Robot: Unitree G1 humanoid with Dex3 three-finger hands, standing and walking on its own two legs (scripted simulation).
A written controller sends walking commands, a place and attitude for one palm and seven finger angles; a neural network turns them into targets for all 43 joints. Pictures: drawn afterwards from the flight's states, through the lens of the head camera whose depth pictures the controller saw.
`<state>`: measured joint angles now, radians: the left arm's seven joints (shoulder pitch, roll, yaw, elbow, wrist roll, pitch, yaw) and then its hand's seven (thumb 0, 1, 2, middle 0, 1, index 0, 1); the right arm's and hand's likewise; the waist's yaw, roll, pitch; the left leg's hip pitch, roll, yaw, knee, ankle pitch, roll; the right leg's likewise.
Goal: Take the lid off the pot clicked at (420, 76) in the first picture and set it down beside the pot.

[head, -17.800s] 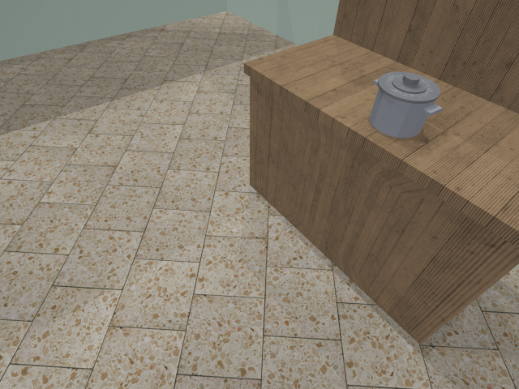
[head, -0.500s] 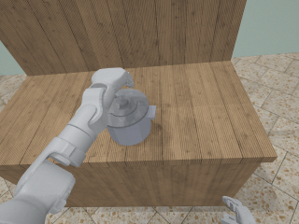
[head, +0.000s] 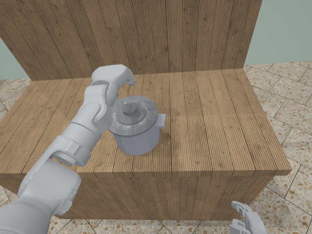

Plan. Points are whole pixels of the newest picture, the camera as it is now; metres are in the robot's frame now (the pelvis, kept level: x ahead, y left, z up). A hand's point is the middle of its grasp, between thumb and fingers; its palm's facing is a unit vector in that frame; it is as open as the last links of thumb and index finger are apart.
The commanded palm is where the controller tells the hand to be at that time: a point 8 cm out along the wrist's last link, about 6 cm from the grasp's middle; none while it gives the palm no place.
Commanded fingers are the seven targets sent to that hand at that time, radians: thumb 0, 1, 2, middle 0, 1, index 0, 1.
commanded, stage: move the open hand above the knob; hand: left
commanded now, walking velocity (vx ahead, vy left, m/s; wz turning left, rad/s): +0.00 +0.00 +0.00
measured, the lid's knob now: (129, 109) +0.45 +0.10 +0.08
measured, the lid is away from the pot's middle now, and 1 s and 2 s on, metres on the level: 0.00 0.00 0.00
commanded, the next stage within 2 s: lower the open fingers around the knob in 0.94 s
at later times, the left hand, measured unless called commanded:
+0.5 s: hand (125, 96) +0.43 +0.10 +0.15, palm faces -0.18 -0.02 -0.98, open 10.1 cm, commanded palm +0.40 +0.11 +0.21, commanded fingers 0.00 -0.33 1.49 -0.84 -0.08 -0.84 -0.08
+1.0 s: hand (121, 103) +0.41 +0.10 +0.14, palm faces -0.18 -0.04 -0.98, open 10.1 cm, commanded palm +0.39 +0.11 +0.21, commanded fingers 0.00 -0.33 1.49 -0.84 -0.08 -0.84 -0.08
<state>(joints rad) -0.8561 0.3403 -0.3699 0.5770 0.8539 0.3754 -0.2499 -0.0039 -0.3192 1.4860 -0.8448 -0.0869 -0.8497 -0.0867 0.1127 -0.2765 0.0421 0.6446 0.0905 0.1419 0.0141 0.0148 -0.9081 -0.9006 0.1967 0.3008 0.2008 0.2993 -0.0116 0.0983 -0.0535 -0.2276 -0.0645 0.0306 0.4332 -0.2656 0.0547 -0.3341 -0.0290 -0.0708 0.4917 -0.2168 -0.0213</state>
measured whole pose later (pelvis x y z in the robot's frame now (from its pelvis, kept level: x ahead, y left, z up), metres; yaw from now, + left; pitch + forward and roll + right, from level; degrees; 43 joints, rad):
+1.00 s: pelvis +0.00 +0.01 +0.00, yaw +0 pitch +3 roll +1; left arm -0.79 0.31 -0.44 0.45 0.86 0.39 -0.27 0.00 -0.32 1.49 -0.84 -0.09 -0.85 -0.09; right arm 0.06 -0.26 0.05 0.62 0.09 0.17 0.04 0.01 -0.91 -0.90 0.20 0.30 0.20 0.30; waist 0.00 0.10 -0.05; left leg -0.23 -0.07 0.03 0.44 -0.27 0.07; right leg -0.32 -0.04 -0.07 0.49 -0.21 -0.01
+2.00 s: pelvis +0.00 +0.00 +0.00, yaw -1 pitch +3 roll +1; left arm -0.79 0.28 -0.40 0.65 0.86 0.35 -0.21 0.00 -0.32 1.49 -0.84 -0.09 -0.84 -0.08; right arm 0.13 -0.26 0.04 0.65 0.08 0.16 0.01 0.01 -0.91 -0.90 0.20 0.30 0.20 0.30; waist -0.03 0.09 -0.04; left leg -0.24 -0.06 0.04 0.45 -0.27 0.06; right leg -0.34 -0.03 -0.06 0.49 -0.21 -0.02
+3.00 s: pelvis +0.00 +0.01 +0.00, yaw -1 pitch +4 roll +1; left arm -0.80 0.25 -0.41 0.64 0.86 0.37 -0.21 -0.02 0.19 0.95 -0.66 -0.86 -0.76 -0.92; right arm 0.11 -0.26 0.04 0.65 0.08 0.17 0.02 0.01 -0.91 -0.90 0.20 0.30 0.20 0.30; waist -0.02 0.09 -0.05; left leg -0.24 -0.07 0.04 0.45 -0.27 0.07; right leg -0.35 -0.03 -0.06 0.49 -0.21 -0.01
